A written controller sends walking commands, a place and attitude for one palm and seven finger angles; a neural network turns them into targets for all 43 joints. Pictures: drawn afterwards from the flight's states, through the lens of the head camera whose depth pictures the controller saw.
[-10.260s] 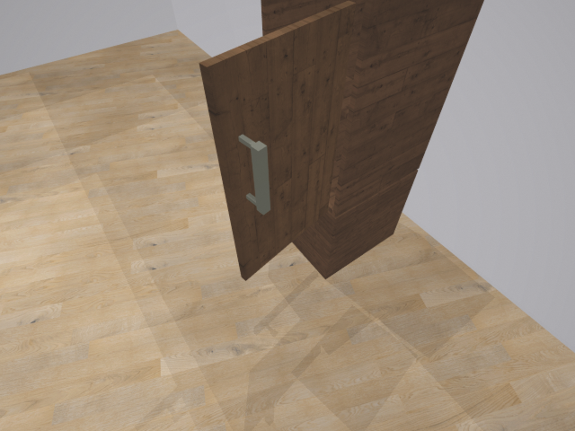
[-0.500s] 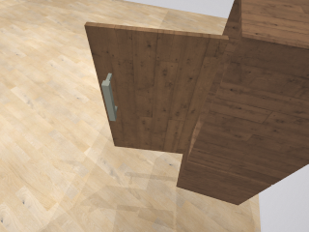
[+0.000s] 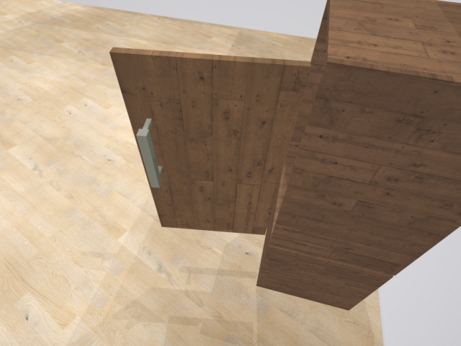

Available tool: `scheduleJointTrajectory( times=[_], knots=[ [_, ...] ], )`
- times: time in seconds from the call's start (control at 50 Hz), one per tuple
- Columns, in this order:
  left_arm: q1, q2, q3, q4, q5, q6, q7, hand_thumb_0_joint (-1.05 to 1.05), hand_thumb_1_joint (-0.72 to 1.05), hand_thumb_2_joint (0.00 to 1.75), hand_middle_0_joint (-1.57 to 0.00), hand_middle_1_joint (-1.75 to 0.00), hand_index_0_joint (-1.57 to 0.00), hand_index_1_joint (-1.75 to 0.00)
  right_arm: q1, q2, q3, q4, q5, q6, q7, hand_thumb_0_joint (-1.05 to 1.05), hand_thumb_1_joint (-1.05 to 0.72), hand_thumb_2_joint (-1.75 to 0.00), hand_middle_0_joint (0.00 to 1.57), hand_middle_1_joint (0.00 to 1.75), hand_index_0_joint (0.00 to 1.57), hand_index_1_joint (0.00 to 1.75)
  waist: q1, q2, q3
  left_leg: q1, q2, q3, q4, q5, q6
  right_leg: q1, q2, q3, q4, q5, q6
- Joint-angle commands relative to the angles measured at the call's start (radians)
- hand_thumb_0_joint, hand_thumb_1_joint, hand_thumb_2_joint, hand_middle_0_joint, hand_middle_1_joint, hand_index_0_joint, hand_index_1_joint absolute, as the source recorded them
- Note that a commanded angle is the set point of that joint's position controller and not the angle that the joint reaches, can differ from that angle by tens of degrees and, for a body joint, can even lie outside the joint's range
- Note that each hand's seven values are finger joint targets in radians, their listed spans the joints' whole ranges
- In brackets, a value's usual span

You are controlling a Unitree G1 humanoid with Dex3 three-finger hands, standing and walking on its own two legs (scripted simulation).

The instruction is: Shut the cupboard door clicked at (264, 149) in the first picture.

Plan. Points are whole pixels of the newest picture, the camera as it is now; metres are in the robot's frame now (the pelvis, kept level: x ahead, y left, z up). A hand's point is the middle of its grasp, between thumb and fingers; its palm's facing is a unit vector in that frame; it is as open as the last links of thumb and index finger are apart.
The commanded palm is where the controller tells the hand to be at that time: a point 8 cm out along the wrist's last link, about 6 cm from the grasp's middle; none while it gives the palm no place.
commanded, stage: look again from close up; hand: left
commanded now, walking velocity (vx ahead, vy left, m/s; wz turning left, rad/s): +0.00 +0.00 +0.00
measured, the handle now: (152, 154) +0.49 +0.20 +0.02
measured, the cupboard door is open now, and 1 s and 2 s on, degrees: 100 100 100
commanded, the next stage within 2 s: shuffle to correct the standing spot in 0.58 s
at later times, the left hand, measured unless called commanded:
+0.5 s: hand out of the picture +0.04 +0.22 -0.17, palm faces +0.00 -0.96 -0.26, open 7.4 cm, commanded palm none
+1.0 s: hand out of the picture -0.06 +0.21 -0.18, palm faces -0.02 -0.98 -0.20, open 7.4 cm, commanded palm none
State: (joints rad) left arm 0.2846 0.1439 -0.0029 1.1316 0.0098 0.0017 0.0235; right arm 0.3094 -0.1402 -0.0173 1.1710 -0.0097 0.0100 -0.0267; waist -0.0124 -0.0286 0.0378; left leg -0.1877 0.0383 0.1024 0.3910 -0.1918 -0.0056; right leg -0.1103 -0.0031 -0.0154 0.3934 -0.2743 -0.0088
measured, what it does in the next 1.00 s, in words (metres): stands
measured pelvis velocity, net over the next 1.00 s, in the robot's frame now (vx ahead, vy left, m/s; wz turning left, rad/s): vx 0.00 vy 0.03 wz -0.01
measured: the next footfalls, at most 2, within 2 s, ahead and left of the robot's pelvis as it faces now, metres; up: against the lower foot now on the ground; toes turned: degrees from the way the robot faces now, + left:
none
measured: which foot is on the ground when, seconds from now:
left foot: down 0.00-1.00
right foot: down 0.00-1.00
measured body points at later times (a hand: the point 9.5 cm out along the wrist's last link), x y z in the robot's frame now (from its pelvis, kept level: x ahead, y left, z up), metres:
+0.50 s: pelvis -0.01 +0.02 -0.01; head -0.02 +0.02 +0.44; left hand +0.04 +0.27 -0.15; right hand +0.08 -0.23 -0.15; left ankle +0.01 +0.12 -0.74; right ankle -0.04 -0.11 -0.74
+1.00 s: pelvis +0.00 +0.03 -0.01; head +0.01 +0.03 +0.44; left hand -0.05 +0.26 -0.16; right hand -0.02 -0.21 -0.17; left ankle +0.01 +0.12 -0.74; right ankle -0.04 -0.11 -0.74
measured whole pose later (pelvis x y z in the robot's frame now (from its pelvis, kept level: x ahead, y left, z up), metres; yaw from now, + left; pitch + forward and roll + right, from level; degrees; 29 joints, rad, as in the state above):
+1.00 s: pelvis +0.00 +0.03 -0.01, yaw -1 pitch +0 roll +0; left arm 0.41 0.18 -0.01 1.08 0.03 0.01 0.01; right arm 0.30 -0.19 -0.01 1.10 -0.01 0.02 0.00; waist 0.00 0.00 0.03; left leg -0.25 0.01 0.13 0.51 -0.25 0.04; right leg -0.18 -0.04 0.01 0.51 -0.32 0.02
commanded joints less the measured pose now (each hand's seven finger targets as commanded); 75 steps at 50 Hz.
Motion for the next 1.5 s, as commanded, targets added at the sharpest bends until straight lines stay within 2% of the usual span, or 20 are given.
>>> scheduleJointTrajectory(
  times=[0.0, 0.02, 0.04, 0.06, 0.08, 0.12, 0.18, 0.24, 0.6, 0.7, 0.8, 0.94, 1.02, 1.12, 1.16, 1.22, 1.42, 1.44, 1.46, 1.48],
  knots=[
    [0.058, 0.093, 0.020, -0.021, -0.007, -0.020, 0.013, 0.00, 0.90, 0.90, -0.20, -0.30, -0.20, -0.30, 0.054, -0.079, -0.009, -0.027, -0.002, -0.023, -0.008, 0.00, -0.90, -0.90, 0.20, 0.30, 0.20, 0.30, 0.012, 0.021, 0.019, 0.045, 0.073, -0.092, -0.059, 0.084, 0.006, -0.083, -0.105, 0.082, -0.087, 0.126, -0.026],
    [0.014, 0.275, 0.012, -0.115, 0.006, -0.032, 0.017, 0.00, 0.90, 0.90, -0.20, -0.30, -0.20, -0.30, -0.003, -0.181, -0.016, -0.157, -0.013, -0.031, 0.006, 0.00, -0.90, -0.90, 0.20, 0.30, 0.20, 0.30, -0.010, 0.194, 0.128, 0.010, 0.022, -0.130, -0.058, 0.114, 0.013, -0.129, -0.072, 0.063, -0.044, 0.048, -0.044],
    [0.047, 0.212, 0.039, -0.114, 0.005, -0.032, 0.025, 0.00, 0.90, 0.90, -0.20, -0.30, -0.20, -0.30, -0.007, -0.176, -0.038, -0.168, -0.018, -0.050, -0.003, 0.00, -0.90, -0.90, 0.20, 0.30, 0.20, 0.30, 0.009, 0.208, -0.002, 0.005, 0.079, -0.134, 0.035, 0.151, 0.020, -0.118, -0.103, 0.073, 0.028, 0.075, -0.042],
    [0.070, 0.178, 0.028, -0.112, 0.005, -0.038, 0.024, 0.00, 0.90, 0.90, -0.20, -0.30, -0.20, -0.30, 0.017, -0.127, -0.032, -0.171, -0.014, -0.050, -0.009, 0.00, -0.90, -0.90, 0.20, 0.30, 0.20, 0.30, 0.007, 0.166, -0.136, 0.047, 0.068, -0.135, 0.087, 0.207, 0.031, -0.062, -0.110, 0.080, 0.038, 0.205, -0.050],
    [0.081, 0.147, 0.029, -0.111, 0.006, -0.039, 0.027, 0.00, 0.90, 0.90, -0.20, -0.30, -0.20, -0.30, 0.041, -0.103, -0.029, -0.177, -0.010, -0.049, -0.012, 0.00, -0.90, -0.90, 0.20, 0.30, 0.20, 0.30, 0.002, 0.069, -0.169, 0.031, 0.067, -0.128, 0.116, 0.187, 0.029, -0.048, -0.119, 0.086, 0.039, 0.262, -0.047],
    [0.085, 0.139, 0.022, -0.117, 0.008, -0.040, 0.029, 0.00, 0.90, 0.90, -0.20, -0.30, -0.20, -0.30, 0.045, -0.097, -0.022, -0.189, -0.013, -0.041, -0.007, 0.00, -0.90, -0.90, 0.20, 0.30, 0.20, 0.30, 0.003, -0.077, -0.117, -0.029, 0.044, -0.101, 0.125, 0.105, 0.023, -0.043, -0.141, 0.111, 0.036, 0.390, -0.048],
    [0.063, 0.154, 0.031, -0.135, 0.009, -0.033, 0.032, 0.00, 0.90, 0.90, -0.20, -0.30, -0.20, -0.30, 0.038, -0.121, -0.031, -0.187, -0.009, -0.036, -0.007, 0.00, -0.90, -0.90, 0.20, 0.30, 0.20, 0.30, -0.003, -0.011, -0.023, -0.036, 0.052, -0.100, 0.105, 0.168, 0.027, -0.101, -0.117, 0.083, 0.073, 0.374, -0.039],
    [0.093, 0.166, 0.029, -0.145, 0.008, -0.032, 0.034, 0.00, 0.90, 0.90, -0.20, -0.30, -0.20, -0.30, 0.009, -0.133, -0.030, -0.192, -0.006, -0.033, -0.004, 0.00, -0.90, -0.90, 0.20, 0.30, 0.20, 0.30, 0.010, 0.017, -0.033, -0.003, 0.061, -0.094, 0.122, 0.276, 0.032, -0.097, -0.110, 0.078, 0.089, 0.419, -0.033],
    [0.000, 0.243, 0.025, -0.182, 0.013, -0.015, 0.013, 0.00, 0.90, 0.90, -0.20, -0.30, -0.20, -0.30, -0.142, -0.249, -0.027, -0.217, -0.006, -0.022, 0.019, 0.00, -0.90, -0.90, 0.20, 0.30, 0.20, 0.30, 0.007, 0.052, 0.023, -0.021, 0.073, -0.143, -0.051, -0.090, 0.036, -0.167, -0.097, 0.086, -0.021, 0.010, -0.017],
    [0.042, 0.188, 0.011, -0.143, 0.013, -0.006, 0.011, 0.00, 0.90, 0.90, -0.20, -0.30, -0.20, -0.30, -0.101, -0.214, -0.014, -0.182, -0.008, -0.016, 0.021, 0.00, -0.90, -0.90, 0.20, 0.30, 0.20, 0.30, 0.005, 0.066, -0.014, -0.007, 0.084, -0.157, -0.095, -0.224, 0.029, -0.151, -0.087, 0.055, -0.019, -0.076, -0.004],
    [0.115, 0.161, 0.013, -0.114, 0.020, 0.006, 0.001, 0.00, 0.90, 0.90, -0.20, -0.30, -0.20, -0.30, -0.079, -0.225, -0.021, -0.164, -0.010, 0.002, 0.019, 0.00, -0.90, -0.90, 0.20, 0.30, 0.20, 0.30, 0.022, 0.075, 0.072, -0.097, 0.112, -0.188, -0.150, -0.447, 0.046, -0.182, -0.053, 0.020, 0.019, -0.206, -0.007],
    [0.162, 0.143, 0.021, -0.090, 0.012, -0.013, -0.002, 0.00, 0.90, 0.90, -0.20, -0.30, -0.20, -0.30, -0.019, -0.175, -0.019, -0.132, -0.003, -0.018, 0.014, 0.00, -0.90, -0.90, 0.20, 0.30, 0.20, 0.30, 0.014, 0.020, 0.065, -0.062, 0.086, -0.133, -0.040, -0.326, 0.051, -0.191, -0.086, 0.086, -0.004, -0.180, -0.039],
    [0.183, 0.132, 0.026, -0.070, 0.010, -0.020, 0.000, 0.00, 0.90, 0.90, -0.20, -0.30, -0.20, -0.30, 0.016, -0.143, -0.016, -0.112, 0.002, -0.033, 0.009, 0.00, -0.90, -0.90, 0.20, 0.30, 0.20, 0.30, 0.012, -0.014, 0.068, -0.042, 0.075, -0.091, 0.036, -0.180, 0.056, -0.173, -0.094, 0.090, 0.031, -0.046, -0.049],
    [0.207, 0.098, 0.018, -0.047, 0.008, -0.024, 0.027, 0.00, 0.90, 0.90, -0.20, -0.30, -0.20, -0.30, 0.046, -0.110, -0.005, -0.074, 0.008, -0.041, -0.011, 0.00, -0.90, -0.90, 0.20, 0.30, 0.20, 0.30, 0.012, 0.030, -0.015, 0.056, 0.077, -0.055, 0.121, 0.413, 0.041, -0.088, -0.093, 0.053, 0.130, 0.468, -0.018],
    [0.209, 0.108, 0.017, -0.043, 0.003, -0.028, 0.038, 0.00, 0.90, 0.90, -0.20, -0.30, -0.20, -0.30, 0.030, -0.109, -0.007, -0.073, 0.011, -0.035, -0.018, 0.00, -0.90, -0.90, 0.20, 0.30, 0.20, 0.30, 0.013, 0.012, -0.025, 0.067, 0.070, -0.050, 0.127, 0.504, 0.030, -0.060, -0.112, 0.060, 0.119, 0.655, -0.006],
    [0.180, 0.125, 0.027, -0.069, 0.004, -0.024, 0.047, 0.00, 0.90, 0.90, -0.20, -0.30, -0.20, -0.30, 0.019, -0.108, -0.024, -0.090, 0.013, -0.023, -0.021, 0.00, -0.90, -0.90, 0.20, 0.30, 0.20, 0.30, 0.011, -0.006, -0.048, 0.070, 0.068, -0.045, 0.134, 0.528, 0.026, -0.047, -0.123, 0.063, 0.151, 0.749, -0.006],
    [0.075, 0.139, 0.035, -0.139, 0.012, -0.003, 0.040, 0.00, 0.90, 0.90, -0.20, -0.30, -0.20, -0.30, -0.048, -0.120, -0.037, -0.149, 0.002, -0.003, -0.004, 0.00, -0.90, -0.90, 0.20, 0.30, 0.20, 0.30, 0.009, 0.048, -0.073, 0.076, 0.082, -0.069, 0.087, 0.361, 0.031, -0.086, -0.119, 0.084, 0.098, 0.435, -0.013],
    [0.102, 0.163, 0.035, -0.130, 0.017, -0.020, 0.063, 0.00, 0.90, 0.90, -0.20, -0.30, -0.20, -0.30, -0.098, -0.178, -0.040, -0.226, 0.012, -0.022, 0.004, 0.00, -0.90, -0.90, 0.20, 0.30, 0.20, 0.30, 0.015, 0.001, -0.060, 0.076, 0.124, -0.062, 0.257, 0.504, 0.023, -0.156, -0.127, 0.102, 0.074, 0.560, 0.007],
    [0.036, 0.182, 0.037, -0.188, 0.014, -0.024, 0.055, 0.00, 0.90, 0.90, -0.20, -0.30, -0.20, -0.30, -0.025, -0.154, -0.038, -0.233, 0.001, -0.018, 0.015, 0.00, -0.90, -0.90, 0.20, 0.30, 0.20, 0.30, -0.016, 0.001, -0.121, 0.000, 0.098, -0.083, 0.192, 0.201, 0.027, -0.086, -0.129, 0.094, 0.109, 0.309, -0.032],
    [0.009, 0.163, 0.030, -0.207, 0.011, -0.021, 0.048, 0.00, 0.90, 0.90, -0.20, -0.30, -0.20, -0.30, -0.041, -0.157, -0.033, -0.244, -0.004, -0.018, 0.017, 0.00, -0.90, -0.90, 0.20, 0.30, 0.20, 0.30, -0.012, 0.060, -0.118, 0.001, 0.099, -0.093, 0.145, 0.138, 0.036, -0.127, -0.100, 0.089, 0.132, 0.157, -0.043]
  ],
)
